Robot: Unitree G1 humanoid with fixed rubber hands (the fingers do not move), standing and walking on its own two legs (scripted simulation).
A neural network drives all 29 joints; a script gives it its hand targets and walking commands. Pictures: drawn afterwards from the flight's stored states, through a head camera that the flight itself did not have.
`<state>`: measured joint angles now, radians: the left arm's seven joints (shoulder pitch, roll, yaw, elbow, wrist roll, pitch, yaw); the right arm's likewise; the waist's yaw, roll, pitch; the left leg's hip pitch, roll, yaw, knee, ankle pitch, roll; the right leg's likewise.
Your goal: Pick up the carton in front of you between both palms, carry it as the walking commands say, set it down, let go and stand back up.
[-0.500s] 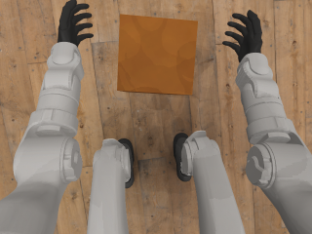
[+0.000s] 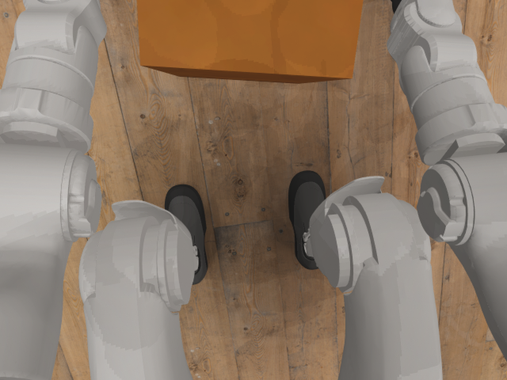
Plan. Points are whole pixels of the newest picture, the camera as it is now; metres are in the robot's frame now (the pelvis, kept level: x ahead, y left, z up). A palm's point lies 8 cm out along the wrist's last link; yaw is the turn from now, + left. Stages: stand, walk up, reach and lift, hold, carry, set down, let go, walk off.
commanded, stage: reach and lift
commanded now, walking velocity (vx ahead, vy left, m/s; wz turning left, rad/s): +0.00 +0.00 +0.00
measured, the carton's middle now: out of the picture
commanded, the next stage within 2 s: none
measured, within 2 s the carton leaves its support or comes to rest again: leaves its support in 0.78 s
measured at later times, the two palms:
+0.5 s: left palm out of the picture +0.57 +0.13 -0.18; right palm out of the picture +0.53 -0.17 -0.18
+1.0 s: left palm out of the picture +0.54 +0.15 -0.09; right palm out of the picture +0.52 -0.15 -0.09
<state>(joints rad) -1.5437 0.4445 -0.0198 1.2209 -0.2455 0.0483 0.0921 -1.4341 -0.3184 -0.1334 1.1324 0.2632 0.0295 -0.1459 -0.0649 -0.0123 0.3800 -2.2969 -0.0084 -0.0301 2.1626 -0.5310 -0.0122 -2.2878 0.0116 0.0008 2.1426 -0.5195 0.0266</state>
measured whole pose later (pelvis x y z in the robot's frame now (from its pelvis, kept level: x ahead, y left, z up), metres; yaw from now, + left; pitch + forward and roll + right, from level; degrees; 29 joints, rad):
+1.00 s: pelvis +0.01 +0.00 +0.01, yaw +1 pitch +39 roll -1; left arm -1.27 0.21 0.18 0.88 -0.03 0.28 0.14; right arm -1.17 -0.12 -0.32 0.77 0.08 0.28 -0.17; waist -0.05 -0.02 0.09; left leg -2.28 -0.04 -0.04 2.15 -0.55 -0.02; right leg -2.27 0.06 0.04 2.14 -0.56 0.07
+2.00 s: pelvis +0.06 +0.00 +0.27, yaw +2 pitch +29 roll +0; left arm -0.63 -0.10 0.38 0.62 0.21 0.36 0.05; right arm -0.59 0.10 -0.41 0.57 -0.20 0.37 -0.03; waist -0.02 0.01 -0.23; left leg -1.31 -0.04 -0.05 1.26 -0.46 -0.01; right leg -1.31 0.03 0.05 1.26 -0.46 0.03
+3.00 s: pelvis +0.09 +0.00 +0.40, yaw +2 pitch -4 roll +0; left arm -0.35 -0.17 0.33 0.39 0.30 0.60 -0.01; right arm -0.34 0.17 -0.32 0.38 -0.30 0.61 0.02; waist 0.00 0.00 0.04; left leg -0.19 -0.02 -0.06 0.48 -0.22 -0.01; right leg -0.19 0.01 0.06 0.48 -0.22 0.01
